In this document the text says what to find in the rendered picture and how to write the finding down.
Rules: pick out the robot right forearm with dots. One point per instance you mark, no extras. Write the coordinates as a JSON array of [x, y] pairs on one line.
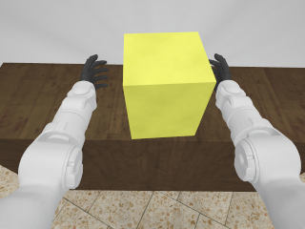
[[240, 114]]

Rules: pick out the left robot hand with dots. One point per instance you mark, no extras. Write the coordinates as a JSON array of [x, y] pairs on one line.
[[89, 72]]

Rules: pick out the right robot hand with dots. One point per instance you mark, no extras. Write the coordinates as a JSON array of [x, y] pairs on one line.
[[222, 70]]

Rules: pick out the robot left forearm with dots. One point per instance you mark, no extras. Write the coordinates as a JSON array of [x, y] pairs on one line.
[[72, 118]]

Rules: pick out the pedestal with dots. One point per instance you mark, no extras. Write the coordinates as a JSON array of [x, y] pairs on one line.
[[32, 93]]

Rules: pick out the robot left upper arm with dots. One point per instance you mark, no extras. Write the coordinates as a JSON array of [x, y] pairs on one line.
[[47, 172]]

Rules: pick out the carton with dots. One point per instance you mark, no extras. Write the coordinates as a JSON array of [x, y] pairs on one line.
[[167, 83]]

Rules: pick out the robot right upper arm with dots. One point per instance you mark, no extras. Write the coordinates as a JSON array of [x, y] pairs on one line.
[[271, 164]]

